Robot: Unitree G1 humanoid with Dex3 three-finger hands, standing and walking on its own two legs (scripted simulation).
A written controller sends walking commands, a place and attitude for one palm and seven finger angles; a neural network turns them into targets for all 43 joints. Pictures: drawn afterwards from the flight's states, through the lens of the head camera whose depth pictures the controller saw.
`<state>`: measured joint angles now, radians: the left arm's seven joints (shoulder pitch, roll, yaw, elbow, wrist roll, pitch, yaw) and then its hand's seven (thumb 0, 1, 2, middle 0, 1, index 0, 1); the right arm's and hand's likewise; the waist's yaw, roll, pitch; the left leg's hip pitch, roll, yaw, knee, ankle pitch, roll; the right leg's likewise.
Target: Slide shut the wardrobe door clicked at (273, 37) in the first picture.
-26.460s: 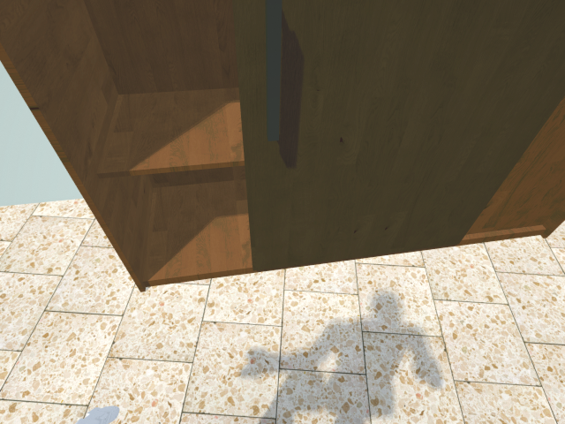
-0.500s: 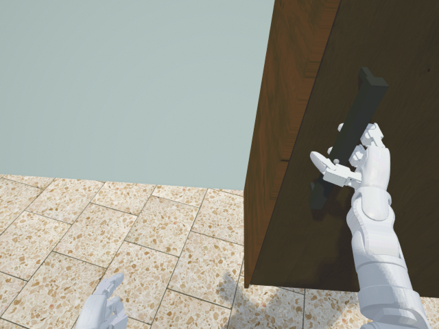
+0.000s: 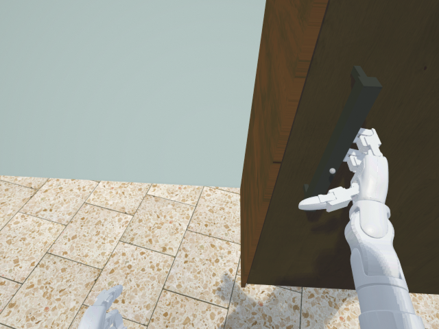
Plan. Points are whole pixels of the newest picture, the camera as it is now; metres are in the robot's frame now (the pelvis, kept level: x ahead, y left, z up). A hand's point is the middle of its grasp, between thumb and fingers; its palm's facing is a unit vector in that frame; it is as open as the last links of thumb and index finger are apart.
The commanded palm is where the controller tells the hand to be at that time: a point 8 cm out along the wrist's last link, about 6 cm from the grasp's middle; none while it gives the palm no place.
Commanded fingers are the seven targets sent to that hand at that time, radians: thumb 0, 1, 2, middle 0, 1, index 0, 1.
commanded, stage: slip the hand off the handle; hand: right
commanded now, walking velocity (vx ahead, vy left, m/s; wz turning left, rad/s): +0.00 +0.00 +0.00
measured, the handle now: (329, 150) +0.42 -0.18 +0.13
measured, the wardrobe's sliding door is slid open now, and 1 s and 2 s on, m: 0.00 0.00 0.00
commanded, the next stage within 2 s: draw the hand back to the body in 1.22 s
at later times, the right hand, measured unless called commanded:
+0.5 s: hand (364, 173) +0.36 -0.23 +0.14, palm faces +0.25 +0.96 -0.11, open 14.7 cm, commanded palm +0.33 -0.28 +0.14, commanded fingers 0.00 0.55 -0.20 0.25 1.15 0.25 1.15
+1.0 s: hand (386, 211) +0.28 -0.23 +0.13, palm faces +0.26 +0.96 -0.11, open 14.7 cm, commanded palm +0.24 -0.28 +0.14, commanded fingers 0.00 0.55 -0.20 0.25 1.15 0.25 1.15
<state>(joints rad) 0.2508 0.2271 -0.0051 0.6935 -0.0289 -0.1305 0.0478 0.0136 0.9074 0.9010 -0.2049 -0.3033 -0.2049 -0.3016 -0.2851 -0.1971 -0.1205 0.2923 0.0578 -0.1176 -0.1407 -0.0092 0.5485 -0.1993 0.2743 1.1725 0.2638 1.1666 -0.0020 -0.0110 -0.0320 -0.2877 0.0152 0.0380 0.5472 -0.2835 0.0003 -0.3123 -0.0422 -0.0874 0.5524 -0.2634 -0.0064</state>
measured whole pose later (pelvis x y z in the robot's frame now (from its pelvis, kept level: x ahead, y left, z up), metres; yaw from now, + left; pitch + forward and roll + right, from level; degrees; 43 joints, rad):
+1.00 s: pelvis -0.01 +0.00 +0.00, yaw -2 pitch +1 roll +1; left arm 0.21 0.23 -0.03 0.66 -0.04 -0.16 0.08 0.01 0.91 0.90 -0.20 -0.30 -0.21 -0.30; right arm -0.04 -0.28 -0.24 0.11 0.18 -0.15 0.06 -0.01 0.56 -0.20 0.25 1.15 0.25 1.15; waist -0.04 -0.03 -0.05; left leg -0.29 0.01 0.07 0.59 -0.30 0.00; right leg -0.34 -0.04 -0.05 0.62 -0.29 -0.01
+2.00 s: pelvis +0.00 +0.00 +0.00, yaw -2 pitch -3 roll +1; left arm 0.21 0.23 -0.04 0.63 -0.03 -0.26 0.08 0.01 0.91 0.90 -0.21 -0.30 -0.21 -0.30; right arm 0.34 -0.33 -0.31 -0.29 0.15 -0.05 0.01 -0.01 0.36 -0.29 0.24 1.04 0.25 1.04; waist -0.07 -0.05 -0.02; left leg -0.16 0.01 0.08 0.49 -0.27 0.00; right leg -0.22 -0.05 -0.04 0.56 -0.27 0.00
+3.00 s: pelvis +0.02 +0.00 +0.01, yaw -1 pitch -5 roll +1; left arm 0.20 0.21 -0.01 0.65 0.00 -0.13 0.07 0.01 0.91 0.90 -0.21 -0.30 -0.21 -0.30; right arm 0.46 -0.34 -0.33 -0.38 0.08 -0.11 -0.10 0.02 -0.89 -0.89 0.21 0.30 0.21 0.30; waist -0.08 -0.05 0.01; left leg -0.06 0.01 0.06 0.40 -0.25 -0.01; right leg -0.12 -0.04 -0.07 0.46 -0.26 -0.01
